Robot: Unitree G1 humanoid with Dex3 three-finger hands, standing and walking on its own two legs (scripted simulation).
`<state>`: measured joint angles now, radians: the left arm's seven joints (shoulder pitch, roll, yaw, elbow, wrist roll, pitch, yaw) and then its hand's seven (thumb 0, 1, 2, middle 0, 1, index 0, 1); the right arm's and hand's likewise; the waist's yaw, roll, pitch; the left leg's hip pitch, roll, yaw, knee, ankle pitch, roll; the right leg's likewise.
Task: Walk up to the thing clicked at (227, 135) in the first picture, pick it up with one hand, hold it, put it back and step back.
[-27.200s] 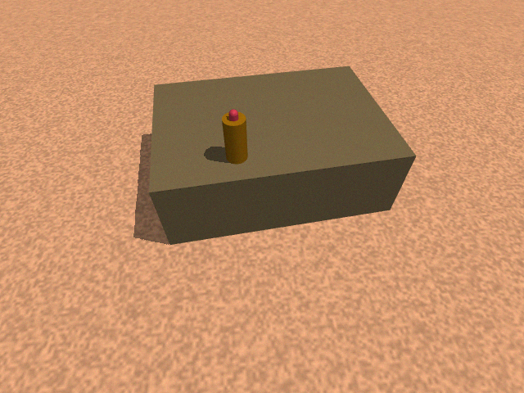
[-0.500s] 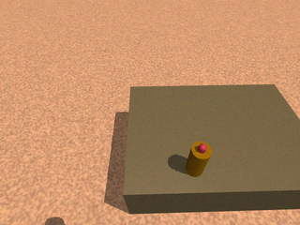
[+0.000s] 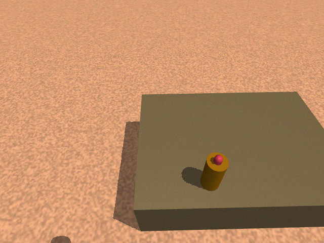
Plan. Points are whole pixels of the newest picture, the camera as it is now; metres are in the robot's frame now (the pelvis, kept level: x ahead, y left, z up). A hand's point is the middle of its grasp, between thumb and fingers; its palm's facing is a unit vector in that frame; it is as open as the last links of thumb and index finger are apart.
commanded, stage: stand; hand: right
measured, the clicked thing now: (214, 170) +0.47 -0.21 -0.31
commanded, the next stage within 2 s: step back in 0.74 s
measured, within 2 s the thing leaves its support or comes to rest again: neither
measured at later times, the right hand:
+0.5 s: hand out of the picture +0.06 -0.25 -0.16, palm faces -0.03 +0.94 -0.34, open 7.4 cm
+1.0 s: hand out of the picture +0.04 -0.25 -0.16, palm faces -0.02 +0.91 -0.41, open 7.4 cm
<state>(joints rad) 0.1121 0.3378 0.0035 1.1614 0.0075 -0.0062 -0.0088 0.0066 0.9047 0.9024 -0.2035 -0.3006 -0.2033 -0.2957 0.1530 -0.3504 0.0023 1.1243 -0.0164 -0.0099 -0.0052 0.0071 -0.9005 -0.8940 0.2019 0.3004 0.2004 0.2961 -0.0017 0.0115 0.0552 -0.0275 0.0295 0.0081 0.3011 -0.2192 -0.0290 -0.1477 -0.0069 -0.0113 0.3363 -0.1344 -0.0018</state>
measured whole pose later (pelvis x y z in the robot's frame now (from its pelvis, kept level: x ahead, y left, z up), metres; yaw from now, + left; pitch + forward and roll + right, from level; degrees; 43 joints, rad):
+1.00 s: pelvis -0.05 +0.03 -0.02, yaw +0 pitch -1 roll +0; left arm 0.02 0.38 0.05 0.97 0.03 0.04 0.01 0.01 0.90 0.90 -0.21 -0.30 -0.21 -0.30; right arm 0.10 -0.41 -0.05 0.98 0.01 0.04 0.01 0.00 -0.90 -0.89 0.20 0.30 0.20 0.30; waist 0.00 -0.01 0.18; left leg -0.31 -0.04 -0.03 0.83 -0.50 0.03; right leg -0.36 -0.04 0.02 0.49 -0.13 0.01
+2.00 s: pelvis -0.27 +0.08 -0.03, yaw -1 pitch -2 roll +1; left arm 0.09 0.36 0.06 0.73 0.04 0.08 -0.01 0.01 0.90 0.90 -0.21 -0.30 -0.21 -0.30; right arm 0.18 -0.41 -0.05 0.87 -0.02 0.02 -0.03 0.01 -0.90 -0.89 0.20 0.30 0.20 0.30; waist 0.00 -0.05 0.20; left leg -0.21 -0.04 -0.03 0.63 -0.38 0.01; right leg -0.42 0.01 -0.02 0.61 -0.15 -0.04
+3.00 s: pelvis -0.57 +0.01 -0.02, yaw -3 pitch -1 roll -1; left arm 0.16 0.40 0.07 0.81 0.02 0.08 0.00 0.01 0.90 0.90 -0.20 -0.30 -0.20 -0.30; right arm 0.15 -0.37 -0.04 0.83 -0.04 0.02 -0.02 0.01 -0.90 -0.89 0.21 0.30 0.21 0.30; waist 0.02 -0.04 0.15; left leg -0.36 0.04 -0.01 0.58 -0.20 0.01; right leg -0.37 0.06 0.14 1.06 -0.49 0.02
